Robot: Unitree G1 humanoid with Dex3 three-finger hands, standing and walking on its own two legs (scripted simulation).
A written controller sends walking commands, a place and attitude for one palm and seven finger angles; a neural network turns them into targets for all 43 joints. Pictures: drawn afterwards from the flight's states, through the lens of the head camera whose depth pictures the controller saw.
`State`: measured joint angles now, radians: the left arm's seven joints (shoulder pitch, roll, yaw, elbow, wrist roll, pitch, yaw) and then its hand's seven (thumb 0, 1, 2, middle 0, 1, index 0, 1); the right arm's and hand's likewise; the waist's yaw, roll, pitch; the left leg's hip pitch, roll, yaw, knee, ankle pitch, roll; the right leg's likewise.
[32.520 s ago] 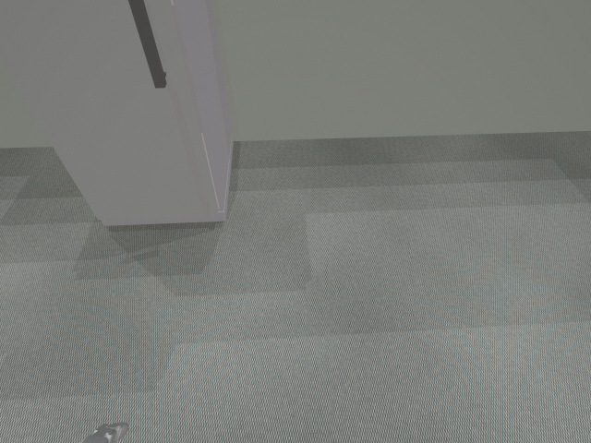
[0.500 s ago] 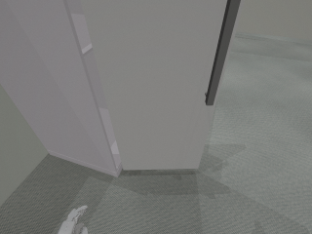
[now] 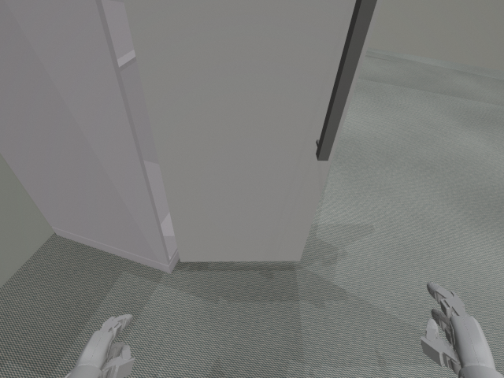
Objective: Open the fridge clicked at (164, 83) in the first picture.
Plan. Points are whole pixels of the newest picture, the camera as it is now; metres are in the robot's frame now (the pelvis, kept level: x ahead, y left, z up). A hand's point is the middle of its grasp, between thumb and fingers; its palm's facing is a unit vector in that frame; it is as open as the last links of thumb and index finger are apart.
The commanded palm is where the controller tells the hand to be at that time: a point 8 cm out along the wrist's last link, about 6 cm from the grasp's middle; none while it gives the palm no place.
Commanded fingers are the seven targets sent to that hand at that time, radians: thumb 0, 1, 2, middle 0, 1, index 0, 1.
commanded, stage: let the arm hang, fingers relaxed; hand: right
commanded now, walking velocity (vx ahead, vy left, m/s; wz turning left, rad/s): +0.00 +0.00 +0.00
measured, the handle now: (340, 77) +0.70 -0.16 +0.17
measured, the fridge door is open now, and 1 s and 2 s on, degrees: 70 70 70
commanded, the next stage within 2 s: look to check the result in 0.96 s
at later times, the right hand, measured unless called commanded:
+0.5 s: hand out of the picture -0.04 -0.21 -0.17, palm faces +0.01 +0.97 -0.24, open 7.4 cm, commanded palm none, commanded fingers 0.00 -0.90 -0.90 0.20 0.30 0.20 0.30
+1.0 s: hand out of the picture +0.11 -0.22 -0.14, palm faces -0.03 +0.96 -0.29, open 7.4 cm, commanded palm none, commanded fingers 0.00 -0.90 -0.90 0.20 0.30 0.20 0.30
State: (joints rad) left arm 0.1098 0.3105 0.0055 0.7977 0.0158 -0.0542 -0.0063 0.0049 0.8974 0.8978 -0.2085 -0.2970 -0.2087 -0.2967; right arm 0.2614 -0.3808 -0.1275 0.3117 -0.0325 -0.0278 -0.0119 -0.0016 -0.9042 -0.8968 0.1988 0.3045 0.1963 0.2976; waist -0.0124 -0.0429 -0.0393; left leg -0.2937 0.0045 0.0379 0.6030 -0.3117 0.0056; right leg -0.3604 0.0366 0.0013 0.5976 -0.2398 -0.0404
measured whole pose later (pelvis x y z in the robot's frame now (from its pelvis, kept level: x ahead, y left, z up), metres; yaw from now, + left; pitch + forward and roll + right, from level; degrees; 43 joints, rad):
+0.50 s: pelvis -0.01 +0.00 +0.01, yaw -1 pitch -1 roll +2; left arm 0.28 0.20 0.02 1.10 0.03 0.02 0.02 0.00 0.90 0.90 -0.21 -0.30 -0.21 -0.30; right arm 0.29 -0.25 -0.03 1.15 -0.02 0.02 -0.01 0.01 -0.91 -0.90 0.20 0.30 0.20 0.30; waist 0.00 0.00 0.07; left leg -0.22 -0.02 0.07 0.44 -0.22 0.02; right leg -0.31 0.02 0.03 0.49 -0.17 -0.03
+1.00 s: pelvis +0.02 +0.01 +0.02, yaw +0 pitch -1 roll +0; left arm 0.08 0.31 0.01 1.11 0.02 -0.01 0.01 0.00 0.90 0.90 -0.21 -0.30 -0.21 -0.30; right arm 0.08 -0.30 -0.01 1.11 -0.02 -0.02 0.00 0.00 -0.91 -0.90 0.20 0.30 0.20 0.30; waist 0.01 0.00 0.04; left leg -0.13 0.00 0.04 0.35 -0.21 0.01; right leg -0.20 0.03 0.01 0.36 -0.14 -0.03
